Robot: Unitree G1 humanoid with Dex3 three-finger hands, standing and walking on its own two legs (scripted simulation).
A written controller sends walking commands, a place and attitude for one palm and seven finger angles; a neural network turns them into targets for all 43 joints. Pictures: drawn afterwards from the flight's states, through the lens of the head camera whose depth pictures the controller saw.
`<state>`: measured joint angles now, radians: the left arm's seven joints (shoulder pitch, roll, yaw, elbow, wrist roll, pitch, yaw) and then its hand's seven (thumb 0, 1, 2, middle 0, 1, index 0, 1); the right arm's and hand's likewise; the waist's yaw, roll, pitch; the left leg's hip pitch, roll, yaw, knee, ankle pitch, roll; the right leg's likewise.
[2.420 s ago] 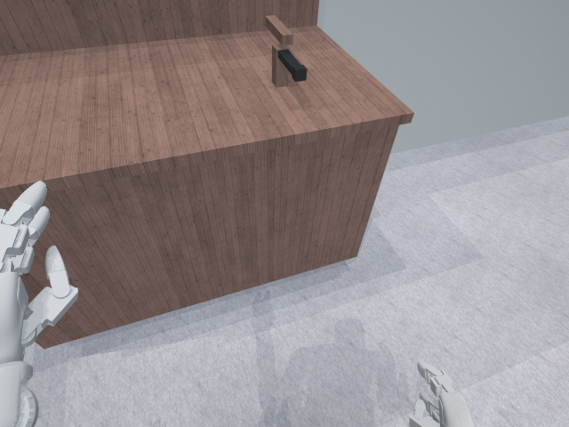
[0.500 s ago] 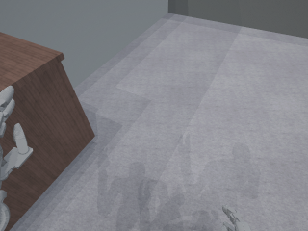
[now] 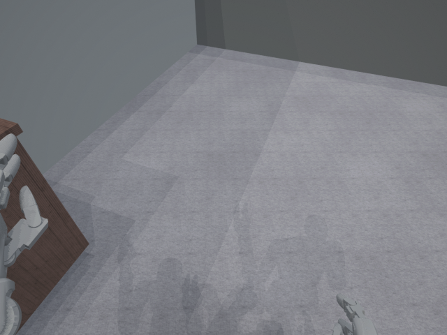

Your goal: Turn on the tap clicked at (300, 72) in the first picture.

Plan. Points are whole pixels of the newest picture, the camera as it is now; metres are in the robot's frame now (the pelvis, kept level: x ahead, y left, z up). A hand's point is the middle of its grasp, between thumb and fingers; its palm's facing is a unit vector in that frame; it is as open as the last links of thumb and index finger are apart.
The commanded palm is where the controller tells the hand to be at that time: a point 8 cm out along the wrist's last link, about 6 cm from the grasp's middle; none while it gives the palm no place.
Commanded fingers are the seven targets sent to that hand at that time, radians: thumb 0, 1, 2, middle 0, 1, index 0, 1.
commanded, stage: walk to a spot facing it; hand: left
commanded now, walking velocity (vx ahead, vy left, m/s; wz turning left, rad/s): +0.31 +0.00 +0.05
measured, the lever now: out of the picture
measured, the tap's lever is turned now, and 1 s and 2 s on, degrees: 0 0 0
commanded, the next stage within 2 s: turn to face it in 0.26 s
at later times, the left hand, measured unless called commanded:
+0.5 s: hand (103, 161) +0.33 +0.21 +0.18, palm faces +0.50 -0.73 -0.47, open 7.4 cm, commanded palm +0.28 +0.25 +0.19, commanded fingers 0.00 0.90 0.90 -0.20 -0.30 -0.20 -0.30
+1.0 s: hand (124, 170) +0.32 +0.17 +0.18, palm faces +0.71 -0.58 -0.40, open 7.4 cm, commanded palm +0.24 +0.19 +0.19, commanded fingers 0.00 0.90 0.90 -0.20 -0.30 -0.20 -0.30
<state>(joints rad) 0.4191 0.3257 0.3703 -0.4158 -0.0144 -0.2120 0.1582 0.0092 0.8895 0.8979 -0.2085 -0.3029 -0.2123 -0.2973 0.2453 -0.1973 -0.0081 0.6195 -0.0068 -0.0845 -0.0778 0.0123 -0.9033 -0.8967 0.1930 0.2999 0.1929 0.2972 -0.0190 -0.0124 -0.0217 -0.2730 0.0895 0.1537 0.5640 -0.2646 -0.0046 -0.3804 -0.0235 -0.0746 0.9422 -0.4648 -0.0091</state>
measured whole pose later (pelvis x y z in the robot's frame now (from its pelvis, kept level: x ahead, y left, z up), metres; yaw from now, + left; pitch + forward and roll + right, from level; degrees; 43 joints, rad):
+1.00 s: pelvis +0.21 -0.13 +0.01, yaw +25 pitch -1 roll +3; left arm 0.44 0.31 0.32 -0.51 -0.03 -0.14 0.16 0.01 0.89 0.90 -0.21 -0.30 -0.22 -0.30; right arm 0.19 -0.22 -0.01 0.62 0.00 -0.05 -0.09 0.01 -0.90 -0.90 0.20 0.30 0.20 0.30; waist 0.01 -0.02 0.07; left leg -0.45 0.03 0.11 1.01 -0.48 -0.05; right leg -0.25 -0.15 -0.22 0.57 -0.30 -0.01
